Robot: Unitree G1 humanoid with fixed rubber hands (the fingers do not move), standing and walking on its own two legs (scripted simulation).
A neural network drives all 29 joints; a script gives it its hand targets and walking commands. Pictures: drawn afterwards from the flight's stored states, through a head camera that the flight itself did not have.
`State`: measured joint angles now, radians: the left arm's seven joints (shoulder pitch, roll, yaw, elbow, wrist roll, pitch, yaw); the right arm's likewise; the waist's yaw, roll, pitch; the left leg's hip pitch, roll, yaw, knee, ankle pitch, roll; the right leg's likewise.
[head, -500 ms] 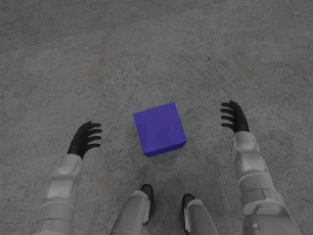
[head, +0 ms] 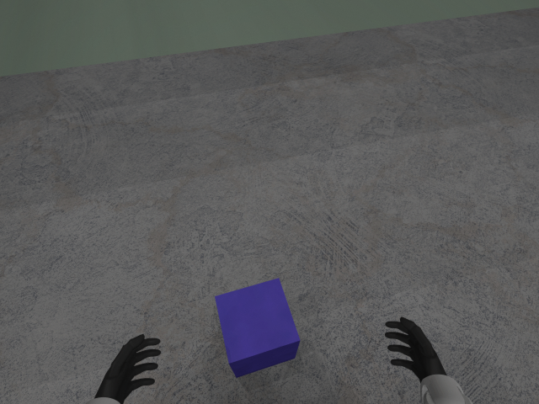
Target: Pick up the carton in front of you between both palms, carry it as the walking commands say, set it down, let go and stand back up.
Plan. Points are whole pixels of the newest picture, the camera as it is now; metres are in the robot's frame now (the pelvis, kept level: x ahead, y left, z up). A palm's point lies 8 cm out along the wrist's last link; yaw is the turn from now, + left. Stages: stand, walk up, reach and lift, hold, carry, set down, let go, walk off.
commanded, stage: let go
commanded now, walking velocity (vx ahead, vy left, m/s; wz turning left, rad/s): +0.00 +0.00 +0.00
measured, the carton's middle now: (257, 329) +0.41 +0.06 -0.65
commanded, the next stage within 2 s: stand in 0.50 s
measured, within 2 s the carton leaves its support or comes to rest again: neither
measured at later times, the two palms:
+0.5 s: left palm (99, 399) +0.15 +0.25 -0.06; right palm out of the picture +0.14 -0.22 -0.07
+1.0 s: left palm (74, 401) +0.15 +0.31 -0.10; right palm out of the picture +0.12 -0.27 -0.08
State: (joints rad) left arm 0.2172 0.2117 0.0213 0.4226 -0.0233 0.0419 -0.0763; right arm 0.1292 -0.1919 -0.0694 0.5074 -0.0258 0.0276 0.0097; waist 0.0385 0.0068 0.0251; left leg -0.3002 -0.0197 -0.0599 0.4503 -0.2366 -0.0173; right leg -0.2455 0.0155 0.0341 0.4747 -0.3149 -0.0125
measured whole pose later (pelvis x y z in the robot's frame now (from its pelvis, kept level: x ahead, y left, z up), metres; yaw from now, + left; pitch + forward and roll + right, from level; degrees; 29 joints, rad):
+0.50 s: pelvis -0.01 +0.01 +0.00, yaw -1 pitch -5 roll +0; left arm 0.21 0.23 0.03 0.38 0.02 0.23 -0.02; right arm 0.22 -0.20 -0.03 0.47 -0.01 0.11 0.04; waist 0.00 -0.01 0.08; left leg -0.14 -0.03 -0.05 0.48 -0.26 0.00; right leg -0.07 0.01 0.04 0.48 -0.32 0.00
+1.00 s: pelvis +0.01 +0.03 +0.00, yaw -2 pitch +0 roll +0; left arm 0.18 0.35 0.03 0.75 0.03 0.01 0.02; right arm 0.18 -0.32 -0.04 0.76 -0.03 0.01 -0.02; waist -0.01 -0.05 0.01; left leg -0.21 -0.03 -0.01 0.52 -0.31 0.03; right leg -0.14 0.00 0.07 0.48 -0.34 0.03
